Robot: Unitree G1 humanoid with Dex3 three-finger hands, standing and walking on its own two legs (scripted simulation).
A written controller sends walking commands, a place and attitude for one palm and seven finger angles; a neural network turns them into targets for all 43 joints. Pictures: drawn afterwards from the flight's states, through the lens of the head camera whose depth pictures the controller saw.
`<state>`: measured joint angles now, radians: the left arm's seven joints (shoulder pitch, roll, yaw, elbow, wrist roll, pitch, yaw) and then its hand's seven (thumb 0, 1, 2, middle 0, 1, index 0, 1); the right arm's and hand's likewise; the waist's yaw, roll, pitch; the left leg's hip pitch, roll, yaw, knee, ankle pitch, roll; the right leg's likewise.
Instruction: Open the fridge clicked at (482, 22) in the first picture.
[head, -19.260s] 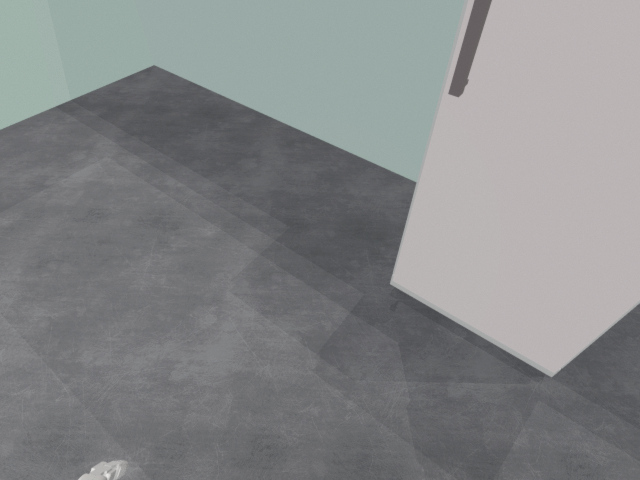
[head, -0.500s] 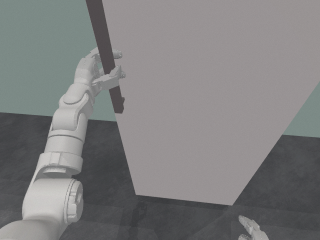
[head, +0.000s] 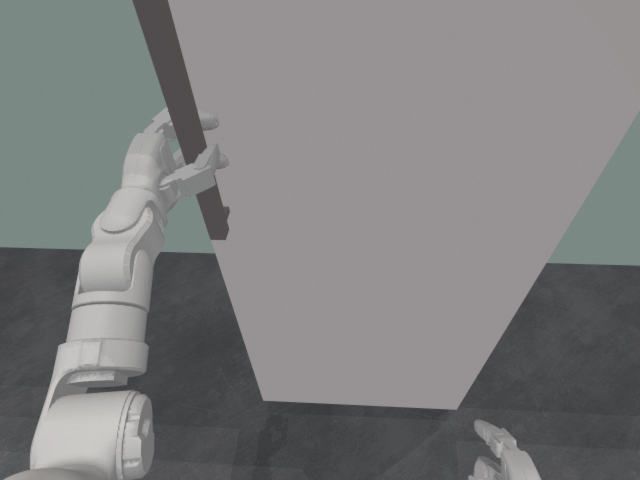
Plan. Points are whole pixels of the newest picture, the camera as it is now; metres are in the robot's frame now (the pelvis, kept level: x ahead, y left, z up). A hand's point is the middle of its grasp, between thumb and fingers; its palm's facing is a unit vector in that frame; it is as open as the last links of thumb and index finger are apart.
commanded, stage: grip the handle and tug to test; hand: left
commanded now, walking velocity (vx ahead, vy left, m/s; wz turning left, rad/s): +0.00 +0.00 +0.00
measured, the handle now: (192, 116) +0.46 +0.17 +0.25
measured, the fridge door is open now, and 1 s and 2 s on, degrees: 0 8 21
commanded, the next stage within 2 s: pull the door a little, standing still in 0.04 s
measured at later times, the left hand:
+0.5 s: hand (206, 173) +0.40 +0.15 +0.21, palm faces +0.00 -1.00 -0.03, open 6.1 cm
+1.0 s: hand (195, 217) +0.34 +0.15 +0.20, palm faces +0.11 -0.95 -0.27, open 7.1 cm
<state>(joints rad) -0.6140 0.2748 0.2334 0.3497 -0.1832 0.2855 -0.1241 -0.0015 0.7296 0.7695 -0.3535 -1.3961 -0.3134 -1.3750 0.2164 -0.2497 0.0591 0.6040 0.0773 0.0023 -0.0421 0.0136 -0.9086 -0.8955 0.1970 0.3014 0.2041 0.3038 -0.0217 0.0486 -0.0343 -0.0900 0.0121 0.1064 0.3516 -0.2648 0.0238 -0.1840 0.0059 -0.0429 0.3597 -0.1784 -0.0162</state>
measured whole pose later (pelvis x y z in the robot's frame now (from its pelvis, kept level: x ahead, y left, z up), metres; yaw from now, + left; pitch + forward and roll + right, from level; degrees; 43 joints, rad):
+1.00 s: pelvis +0.07 +0.00 +0.00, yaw -5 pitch +5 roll +1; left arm 0.24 0.31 0.20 -0.60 -0.12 0.05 0.05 -0.09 0.56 0.75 -0.43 -1.36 -0.25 -1.31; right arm 0.13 -0.26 0.02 0.51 0.00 0.08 -0.05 0.01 -0.91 -0.90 0.20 0.30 0.20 0.30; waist 0.02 0.04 -0.03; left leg -0.15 -0.02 -0.02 0.53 -0.29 0.01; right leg -0.28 0.00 -0.04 0.54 -0.26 -0.01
